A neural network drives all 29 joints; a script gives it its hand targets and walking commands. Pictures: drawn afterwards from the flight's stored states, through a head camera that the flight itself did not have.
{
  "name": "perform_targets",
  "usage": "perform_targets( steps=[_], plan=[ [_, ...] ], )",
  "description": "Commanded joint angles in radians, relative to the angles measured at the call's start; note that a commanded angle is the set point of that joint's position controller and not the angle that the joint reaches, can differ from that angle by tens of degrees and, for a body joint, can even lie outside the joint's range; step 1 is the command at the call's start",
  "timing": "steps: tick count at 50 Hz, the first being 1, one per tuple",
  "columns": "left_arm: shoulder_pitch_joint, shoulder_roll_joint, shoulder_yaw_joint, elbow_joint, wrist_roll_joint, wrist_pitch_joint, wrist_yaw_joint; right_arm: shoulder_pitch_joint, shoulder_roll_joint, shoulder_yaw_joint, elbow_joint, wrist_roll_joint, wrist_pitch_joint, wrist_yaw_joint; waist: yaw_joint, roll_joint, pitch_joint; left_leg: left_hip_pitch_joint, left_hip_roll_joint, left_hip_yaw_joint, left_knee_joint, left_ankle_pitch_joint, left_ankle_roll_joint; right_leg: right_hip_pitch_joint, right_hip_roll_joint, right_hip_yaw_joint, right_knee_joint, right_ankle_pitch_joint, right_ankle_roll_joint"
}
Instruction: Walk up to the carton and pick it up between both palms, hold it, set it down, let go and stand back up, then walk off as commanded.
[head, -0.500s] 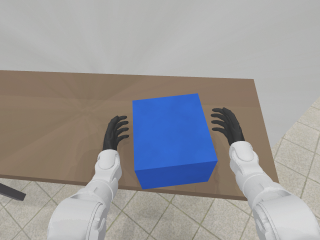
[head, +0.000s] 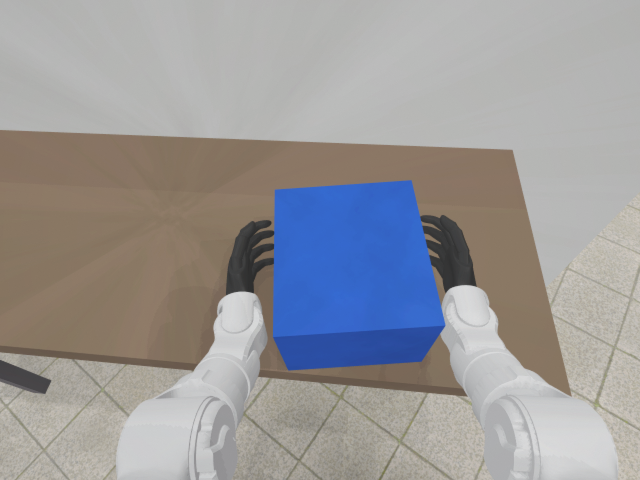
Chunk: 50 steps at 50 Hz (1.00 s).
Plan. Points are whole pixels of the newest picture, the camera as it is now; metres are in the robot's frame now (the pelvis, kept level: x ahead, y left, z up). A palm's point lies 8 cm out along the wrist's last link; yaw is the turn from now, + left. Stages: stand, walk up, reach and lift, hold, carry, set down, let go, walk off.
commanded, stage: reach and lift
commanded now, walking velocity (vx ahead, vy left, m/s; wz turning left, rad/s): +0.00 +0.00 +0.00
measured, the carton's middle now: (349, 276) +0.41 -0.01 -0.03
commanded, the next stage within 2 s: none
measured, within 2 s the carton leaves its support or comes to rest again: leaves its support in 1.22 s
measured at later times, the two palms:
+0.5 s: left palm (244, 291) +0.38 +0.13 -0.01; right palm (455, 286) +0.38 -0.15 -0.01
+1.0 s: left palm (244, 291) +0.38 +0.13 -0.01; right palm (454, 286) +0.38 -0.15 -0.01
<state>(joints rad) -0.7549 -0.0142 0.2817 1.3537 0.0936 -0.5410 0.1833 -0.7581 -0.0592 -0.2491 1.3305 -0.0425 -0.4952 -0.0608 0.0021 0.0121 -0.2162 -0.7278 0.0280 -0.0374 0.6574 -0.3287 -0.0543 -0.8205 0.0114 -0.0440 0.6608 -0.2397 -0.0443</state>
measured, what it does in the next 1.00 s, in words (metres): stands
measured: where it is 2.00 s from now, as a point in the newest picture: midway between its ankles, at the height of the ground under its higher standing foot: outside the picture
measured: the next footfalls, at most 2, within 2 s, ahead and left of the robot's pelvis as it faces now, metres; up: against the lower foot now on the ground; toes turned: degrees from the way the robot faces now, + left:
none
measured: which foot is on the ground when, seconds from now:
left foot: down 0.00-1.00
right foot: down 0.00-1.00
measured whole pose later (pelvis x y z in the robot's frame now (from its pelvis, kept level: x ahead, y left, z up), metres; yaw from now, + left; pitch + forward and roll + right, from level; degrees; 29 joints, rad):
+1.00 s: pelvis -0.01 +0.00 +0.00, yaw +0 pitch +22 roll +1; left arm -0.75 -0.04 0.40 1.34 0.20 -0.60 0.19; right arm -0.76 -0.02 -0.48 1.33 -0.29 -0.59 -0.06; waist 0.00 0.01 -0.17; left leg -0.73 0.03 -0.04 0.66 -0.32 -0.05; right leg -0.82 0.01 -0.04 0.66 -0.23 -0.05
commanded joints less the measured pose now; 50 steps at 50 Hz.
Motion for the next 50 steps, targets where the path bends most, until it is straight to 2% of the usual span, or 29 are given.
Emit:
perform_targets(
  steps=[1, 3, 5, 7, 8, 9, 10, 11, 14, 18, 21, 23, 25, 28, 29, 31, 33, 34, 36, 40, 41, 42, 43, 45, 46, 47, 48, 49, 50],
  plan=[
    [-0.378, -0.549, -0.079, -0.091, 0.212, -0.077, -0.161, -0.478, 0.583, 0.046, -0.106, -0.375, -0.091, 0.126, 0.012, 0.007, -0.451, 0.043, -0.034, 0.109, -0.037, 0.37, -0.034, 0.614, -0.011, -0.001, -0.036, 0.495, 0.034],
    [-0.321, -0.538, -0.055, -0.087, 0.24, -0.078, -0.161, -0.434, 0.572, 0.048, -0.075, -0.398, -0.094, 0.138, 0.047, 0.019, -0.433, 0.045, -0.039, 0.119, -0.05, 0.383, -0.03, 0.657, -0.013, 0.004, -0.043, 0.506, 0.033],
    [-0.366, -0.546, -0.065, -0.084, 0.216, -0.078, -0.162, -0.439, 0.563, 0.021, -0.068, -0.43, -0.092, 0.138, 0.02, -0.004, -0.422, 0.053, -0.032, 0.118, -0.058, 0.342, -0.027, 0.645, -0.007, -0.002, -0.054, 0.467, 0.032],
    [-0.396, -0.513, -0.045, -0.089, 0.224, -0.074, -0.157, -0.451, 0.565, -0.003, -0.044, -0.455, -0.087, 0.142, 0.038, -0.015, -0.409, 0.015, -0.023, 0.108, -0.06, 0.286, -0.016, 0.638, -0.01, 0.004, -0.049, 0.398, 0.028],
    [-0.362, -0.508, -0.032, -0.089, 0.228, -0.069, -0.154, -0.435, 0.561, -0.031, -0.029, -0.472, -0.089, 0.142, 0.025, -0.015, -0.394, 0.012, -0.028, 0.119, -0.069, 0.268, -0.019, 0.624, -0.007, -0.001, -0.062, 0.384, 0.025],
    [-0.321, -0.488, -0.005, -0.048, 0.246, -0.062, -0.161, -0.397, 0.551, -0.006, -0.013, -0.468, -0.079, 0.139, 0.043, -0.026, -0.331, -0.002, -0.028, 0.128, -0.076, 0.259, -0.008, 0.647, -0.019, 0.005, -0.063, 0.39, 0.028],
    [-0.342, -0.507, -0.018, -0.067, 0.243, -0.068, -0.154, -0.443, 0.574, -0.023, -0.046, -0.48, -0.084, 0.137, 0.038, -0.015, -0.363, 0.023, -0.026, 0.124, -0.078, 0.285, -0.012, 0.612, -0.008, -0.001, -0.069, 0.386, 0.029],
    [-0.351, -0.507, -0.015, -0.057, 0.246, -0.049, -0.16, -0.41, 0.542, -0.063, 0.025, -0.496, -0.068, 0.138, 0.019, -0.009, -0.288, 0.034, -0.026, 0.119, -0.087, 0.227, -0.014, 0.597, -0.004, -0.009, -0.089, 0.293, 0.023],
    [-0.357, -0.499, 0.002, -0.063, 0.253, -0.049, -0.147, -0.418, 0.549, -0.065, -0.017, -0.499, -0.062, 0.14, 0.055, -0.016, -0.327, 0.047, -0.029, 0.125, -0.09, 0.207, -0.002, 0.605, -0.008, 0.001, -0.09, 0.262, 0.019],
    [-0.399, -0.516, -0.048, -0.086, 0.226, -0.073, -0.14, -0.446, 0.572, -0.047, -0.038, -0.509, -0.1, 0.134, 0.024, -0.015, -0.45, -0.023, -0.028, 0.129, -0.069, 0.259, -0.009, 0.605, -0.004, -0.007, -0.056, 0.385, 0.03],
    [-0.367, -0.504, -0.019, -0.128, 0.253, -0.078, -0.129, -0.43, 0.563, -0.043, -0.045, -0.512, -0.101, 0.135, 0.053, 0.009, -0.454, 0.0, -0.035, 0.132, -0.078, 0.237, -0.011, 0.627, -0.008, 0.0, -0.066, 0.353, 0.026],
    [-0.36, -0.507, -0.029, -0.09, 0.232, -0.064, -0.127, -0.414, 0.554, -0.055, 0.003, -0.51, -0.088, 0.131, 0.025, -0.014, -0.401, 0.011, -0.025, 0.12, -0.085, 0.216, -0.005, 0.586, 0.0, -0.017, -0.067, 0.322, 0.025],
    [-0.333, -0.515, -0.017, -0.089, 0.24, -0.062, -0.13, -0.426, 0.578, -0.021, -0.04, -0.495, -0.095, 0.127, 0.054, -0.024, -0.412, 0.027, -0.026, 0.139, -0.072, 0.279, -0.007, 0.6, 0.003, -0.011, -0.061, 0.376, 0.028],
    [-0.366, -0.528, -0.051, -0.094, 0.234, -0.067, -0.132, -0.425, 0.584, -0.037, -0.023, -0.494, -0.099, 0.126, 0.027, -0.001, -0.447, 0.008, -0.025, 0.134, -0.069, 0.271, -0.009, 0.601, 0.004, -0.011, -0.056, 0.389, 0.032],
    [-0.391, -0.515, -0.043, -0.087, 0.22, -0.085, -0.13, -0.445, 0.611, 0.007, -0.044, -0.482, -0.102, 0.129, 0.068, -0.032, -0.477, -0.028, -0.029, 0.137, -0.056, 0.256, 0.002, 0.633, -0.007, 0.01, -0.037, 0.39, 0.04],
    [-0.353, -0.49, 0.006, -0.059, 0.253, -0.074, -0.136, -0.417, 0.601, -0.012, -0.015, -0.495, -0.088, 0.13, 0.065, -0.032, -0.408, -0.054, -0.038, 0.149, -0.083, 0.209, 0.001, 0.648, -0.011, 0.004, -0.053, 0.364, 0.04],
    [-0.365, -0.519, -0.027, -0.067, 0.236, -0.065, -0.138, -0.391, 0.573, -0.041, 0.031, -0.5, -0.086, 0.126, 0.024, -0.006, -0.389, -0.037, -0.033, 0.139, -0.084, 0.211, -0.005, 0.621, -0.01, -0.007, -0.049, 0.379, 0.034],
    [-0.383, -0.51, -0.018, -0.085, 0.237, -0.068, -0.125, -0.448, 0.584, -0.025, -0.025, -0.493, -0.088, 0.129, 0.051, -0.016, -0.449, 0.0, -0.029, 0.136, -0.079, 0.21, 0.002, 0.606, -0.003, -0.002, -0.054, 0.338, 0.036],
    [-0.333, -0.503, 0.005, -0.038, 0.252, -0.062, -0.131, -0.445, 0.574, -0.035, -0.018, -0.508, -0.09, 0.126, 0.051, -0.047, -0.4, -0.038, -0.035, 0.14, -0.086, 0.211, 0.004, 0.621, -0.002, -0.008, -0.062, 0.352, 0.034],
    [-0.392, -0.54, -0.034, -0.081, 0.248, -0.071, -0.124, -0.456, 0.598, -0.031, -0.018, -0.509, -0.108, 0.129, 0.027, -0.013, -0.452, -0.036, -0.029, 0.14, -0.069, 0.213, -0.008, 0.587, 0.004, -0.016, -0.045, 0.357, 0.036],
    [-0.339, -0.525, -0.008, -0.066, 0.259, -0.069, -0.119, -0.436, 0.587, 0.002, 0.01, -0.481, -0.101, 0.132, 0.069, -0.004, -0.402, -0.008, -0.03, 0.144, -0.068, 0.263, -0.008, 0.589, 0.005, -0.01, -0.042, 0.386, 0.034],
    [-0.371, -0.524, -0.02, -0.055, 0.235, -0.066, -0.124, -0.458, 0.602, -0.018, -0.017, -0.486, -0.094, 0.124, 0.059, -0.022, -0.441, -0.04, -0.032, 0.14, -0.07, 0.209, 0.003, 0.6, -0.003, 0.001, -0.052, 0.345, 0.033],
    [-0.403, -0.533, -0.053, -0.062, 0.225, -0.068, -0.126, -0.466, 0.594, -0.036, -0.021, -0.486, -0.103, 0.121, 0.019, 0.007, -0.456, -0.025, -0.028, 0.139, -0.068, 0.24, -0.009, 0.574, 0.005, -0.015, -0.053, 0.369, 0.032],
    [-0.366, -0.537, -0.033, -0.06, 0.232, -0.078, -0.117, -0.459, 0.599, 0.016, -0.015, -0.46, -0.106, 0.126, 0.063, -0.028, -0.438, 0.011, -0.016, 0.132, -0.056, 0.276, -0.006, 0.57, 0.013, -0.017, -0.047, 0.373, 0.03],
    [-0.357, -0.522, -0.039, -0.055, 0.23, -0.085, -0.12, -0.424, 0.582, 0.007, 0.02, -0.478, -0.103, 0.124, 0.039, -0.019, -0.448, -0.005, -0.027, 0.136, -0.063, 0.263, -0.005, 0.577, 0.004, -0.017, -0.058, 0.396, 0.034],
    [-0.351, -0.537, -0.027, -0.041, 0.24, -0.089, -0.125, -0.475, 0.602, 0.036, -0.036, -0.474, -0.129, 0.119, 0.059, -0.043, -0.468, -0.037, -0.034, 0.136, -0.073, 0.253, 0.002, 0.645, -0.001, 0.001, -0.048, 0.455, 0.042],
    [-0.413, -0.567, -0.086, -0.075, 0.206, -0.097, -0.123, -0.49, 0.6, 0.031, -0.042, -0.469, -0.138, 0.113, 0.019, -0.038, -0.522, -0.038, -0.029, 0.126, -0.052, 0.277, -0.009, 0.626, 0.002, -0.013, -0.031, 0.481, 0.041],
    [-0.387, -0.552, -0.083, -0.087, 0.225, -0.106, -0.112, -0.493, 0.622, 0.06, -0.042, -0.455, -0.148, 0.115, 0.064, -0.008, -0.547, -0.021, -0.032, 0.134, -0.056, 0.296, -0.01, 0.641, 0.0, -0.005, -0.036, 0.497, 0.045],
    [-0.389, -0.551, -0.087, -0.09, 0.226, -0.097, -0.118, -0.489, 0.616, 0.027, -0.013, -0.456, -0.137, 0.113, 0.044, 0.006, -0.52, -0.024, -0.033, 0.129, -0.062, 0.276, -0.011, 0.632, -0.002, -0.013, -0.044, 0.446, 0.039]
  ],
)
